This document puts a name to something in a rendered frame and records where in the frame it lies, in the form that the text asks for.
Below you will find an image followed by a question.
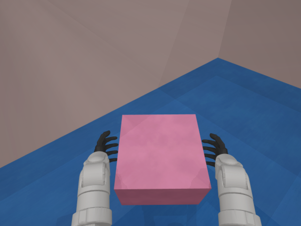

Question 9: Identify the robot right hand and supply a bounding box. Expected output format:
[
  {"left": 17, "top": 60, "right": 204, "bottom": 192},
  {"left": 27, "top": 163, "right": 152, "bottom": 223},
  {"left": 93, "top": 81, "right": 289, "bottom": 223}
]
[{"left": 202, "top": 133, "right": 228, "bottom": 167}]

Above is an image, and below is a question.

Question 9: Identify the robot right forearm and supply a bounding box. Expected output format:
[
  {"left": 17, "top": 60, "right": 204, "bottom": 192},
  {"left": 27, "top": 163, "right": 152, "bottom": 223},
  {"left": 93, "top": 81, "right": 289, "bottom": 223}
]
[{"left": 215, "top": 154, "right": 262, "bottom": 226}]

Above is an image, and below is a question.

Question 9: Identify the robot left forearm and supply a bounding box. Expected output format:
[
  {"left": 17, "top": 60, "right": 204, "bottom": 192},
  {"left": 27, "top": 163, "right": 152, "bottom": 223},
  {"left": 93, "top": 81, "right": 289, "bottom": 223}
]
[{"left": 71, "top": 151, "right": 112, "bottom": 226}]

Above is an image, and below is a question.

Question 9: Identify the carton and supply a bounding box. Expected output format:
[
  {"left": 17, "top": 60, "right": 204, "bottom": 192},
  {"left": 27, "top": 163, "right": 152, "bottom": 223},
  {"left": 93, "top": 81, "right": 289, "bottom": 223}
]
[{"left": 114, "top": 114, "right": 212, "bottom": 205}]

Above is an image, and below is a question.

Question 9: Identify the robot left hand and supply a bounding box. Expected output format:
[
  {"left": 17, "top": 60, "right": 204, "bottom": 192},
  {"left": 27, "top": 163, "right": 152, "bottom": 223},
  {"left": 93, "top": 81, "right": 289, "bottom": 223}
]
[{"left": 94, "top": 131, "right": 118, "bottom": 162}]

